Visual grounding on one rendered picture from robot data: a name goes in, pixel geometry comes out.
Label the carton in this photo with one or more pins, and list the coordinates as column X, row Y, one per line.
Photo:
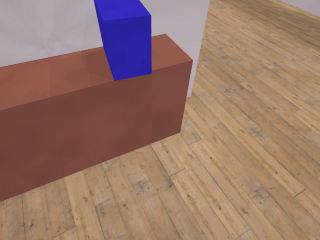
column 126, row 32

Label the pedestal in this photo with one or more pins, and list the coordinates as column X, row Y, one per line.
column 63, row 114

